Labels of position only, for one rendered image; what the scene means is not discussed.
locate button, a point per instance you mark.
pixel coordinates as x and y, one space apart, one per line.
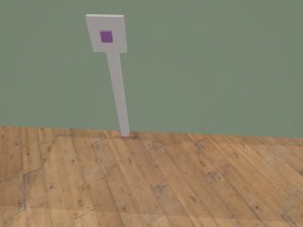
106 36

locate panel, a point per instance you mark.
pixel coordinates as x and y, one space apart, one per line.
116 24

